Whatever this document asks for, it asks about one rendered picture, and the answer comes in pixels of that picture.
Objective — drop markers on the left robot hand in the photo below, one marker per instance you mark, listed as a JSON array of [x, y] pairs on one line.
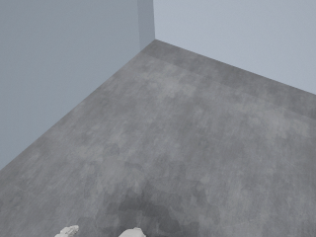
[[68, 231]]

